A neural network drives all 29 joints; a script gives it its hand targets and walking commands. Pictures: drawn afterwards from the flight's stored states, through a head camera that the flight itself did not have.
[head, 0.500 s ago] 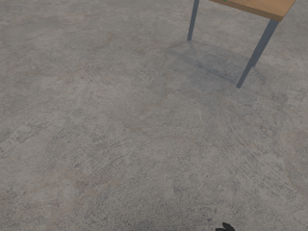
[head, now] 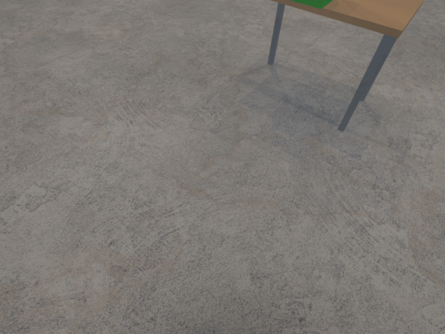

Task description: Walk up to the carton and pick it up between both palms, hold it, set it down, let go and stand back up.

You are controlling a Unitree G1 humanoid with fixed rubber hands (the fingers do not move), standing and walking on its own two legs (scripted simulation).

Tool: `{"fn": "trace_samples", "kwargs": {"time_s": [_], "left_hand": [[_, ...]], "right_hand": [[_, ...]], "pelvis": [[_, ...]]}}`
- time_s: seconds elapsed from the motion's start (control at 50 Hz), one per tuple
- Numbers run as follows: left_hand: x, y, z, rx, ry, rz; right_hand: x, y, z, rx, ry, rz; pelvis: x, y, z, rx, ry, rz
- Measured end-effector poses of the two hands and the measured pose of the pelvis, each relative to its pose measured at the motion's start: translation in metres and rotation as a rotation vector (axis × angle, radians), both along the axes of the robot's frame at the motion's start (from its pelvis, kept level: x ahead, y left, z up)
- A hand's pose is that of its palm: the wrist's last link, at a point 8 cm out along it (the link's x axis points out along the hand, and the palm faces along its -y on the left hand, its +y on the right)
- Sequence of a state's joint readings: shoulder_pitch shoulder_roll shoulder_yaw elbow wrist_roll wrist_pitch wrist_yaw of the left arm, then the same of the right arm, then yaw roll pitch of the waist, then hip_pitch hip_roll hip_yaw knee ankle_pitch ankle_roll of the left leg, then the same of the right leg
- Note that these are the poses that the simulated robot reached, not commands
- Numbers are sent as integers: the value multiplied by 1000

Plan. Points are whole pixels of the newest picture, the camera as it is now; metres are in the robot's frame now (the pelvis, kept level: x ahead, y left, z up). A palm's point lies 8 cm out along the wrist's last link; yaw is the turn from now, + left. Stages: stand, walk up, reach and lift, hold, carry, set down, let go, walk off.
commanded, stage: stand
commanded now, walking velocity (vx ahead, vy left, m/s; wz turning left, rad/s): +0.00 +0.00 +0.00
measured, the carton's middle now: out of the picture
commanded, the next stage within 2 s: walk up in 1.12 s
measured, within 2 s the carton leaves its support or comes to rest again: neither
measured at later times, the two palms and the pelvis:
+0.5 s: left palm out of the picture -0.03 +0.20 -0.15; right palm out of the picture -0.03 -0.19 -0.15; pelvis -0.01 +0.00 +0.00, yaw +0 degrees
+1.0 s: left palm out of the picture -0.05 +0.19 -0.15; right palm out of the picture -0.05 -0.19 -0.15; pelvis -0.02 +0.00 +0.00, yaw +0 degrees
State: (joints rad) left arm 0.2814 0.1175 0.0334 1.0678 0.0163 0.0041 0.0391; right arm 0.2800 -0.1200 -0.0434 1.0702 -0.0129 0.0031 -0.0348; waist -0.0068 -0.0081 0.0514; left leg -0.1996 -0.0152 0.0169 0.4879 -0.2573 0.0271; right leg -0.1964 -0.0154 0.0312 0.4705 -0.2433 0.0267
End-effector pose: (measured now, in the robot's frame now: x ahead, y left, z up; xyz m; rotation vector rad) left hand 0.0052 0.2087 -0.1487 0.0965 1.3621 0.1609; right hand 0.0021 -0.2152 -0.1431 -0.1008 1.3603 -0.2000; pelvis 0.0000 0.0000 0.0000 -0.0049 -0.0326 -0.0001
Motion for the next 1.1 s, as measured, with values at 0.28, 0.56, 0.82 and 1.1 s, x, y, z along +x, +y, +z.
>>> {"fn": "trace_samples", "kwargs": {"time_s": [0.28,0.56,0.82,1.1], "left_hand": [[-28,-9,-3,-25,82,5],[-38,-7,-2,-19,95,-1],[-40,-10,-2,-25,85,-5],[-63,-20,-1,-36,118,12]], "right_hand": [[-24,14,-2,24,63,-6],[-34,21,-4,39,77,-4],[-47,22,-4,42,89,-11],[-49,19,-6,53,89,1]], "pelvis": [[-5,2,2,-2,-7,3],[-10,4,2,-1,-10,3],[-15,3,2,0,-10,4],[-20,-1,1,0,-5,7]]}}
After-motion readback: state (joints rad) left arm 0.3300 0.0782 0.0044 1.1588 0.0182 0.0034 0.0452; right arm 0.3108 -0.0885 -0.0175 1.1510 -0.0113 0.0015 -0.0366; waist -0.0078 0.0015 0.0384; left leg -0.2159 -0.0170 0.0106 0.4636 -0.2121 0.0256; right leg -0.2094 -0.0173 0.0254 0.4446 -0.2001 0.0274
